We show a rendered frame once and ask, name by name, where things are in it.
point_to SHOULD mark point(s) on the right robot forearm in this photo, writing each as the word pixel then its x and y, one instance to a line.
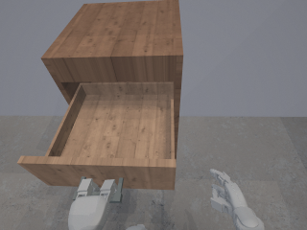
pixel 245 219

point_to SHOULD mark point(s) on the robot right hand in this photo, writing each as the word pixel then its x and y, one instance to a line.
pixel 226 199

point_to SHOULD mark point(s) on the handle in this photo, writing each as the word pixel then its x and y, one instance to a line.
pixel 116 198

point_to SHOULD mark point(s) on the robot left hand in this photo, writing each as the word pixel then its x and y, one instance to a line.
pixel 90 212

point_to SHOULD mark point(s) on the cabinet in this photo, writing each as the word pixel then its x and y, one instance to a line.
pixel 135 41

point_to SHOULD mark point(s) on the drawer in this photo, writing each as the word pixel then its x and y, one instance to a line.
pixel 113 130

